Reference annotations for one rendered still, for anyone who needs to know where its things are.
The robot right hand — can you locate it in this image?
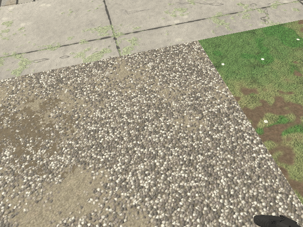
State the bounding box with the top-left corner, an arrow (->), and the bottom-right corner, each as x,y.
254,215 -> 301,227

